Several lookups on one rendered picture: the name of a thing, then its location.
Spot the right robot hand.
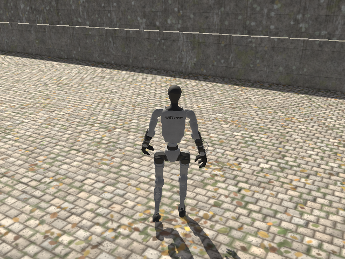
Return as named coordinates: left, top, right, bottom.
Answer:
left=195, top=154, right=207, bottom=168

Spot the humanoid robot torso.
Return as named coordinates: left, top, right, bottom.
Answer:
left=161, top=106, right=186, bottom=162

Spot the robot right foot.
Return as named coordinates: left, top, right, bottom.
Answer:
left=178, top=204, right=185, bottom=217

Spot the robot left forearm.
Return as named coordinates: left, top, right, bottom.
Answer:
left=142, top=129, right=152, bottom=147

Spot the robot right forearm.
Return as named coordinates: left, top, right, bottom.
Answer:
left=195, top=131, right=206, bottom=156

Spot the robot left upper arm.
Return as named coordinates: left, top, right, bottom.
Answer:
left=147, top=108, right=163, bottom=137

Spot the robot right upper arm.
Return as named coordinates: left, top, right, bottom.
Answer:
left=185, top=109, right=200, bottom=140

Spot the left robot hand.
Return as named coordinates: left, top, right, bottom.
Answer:
left=141, top=145, right=154, bottom=155

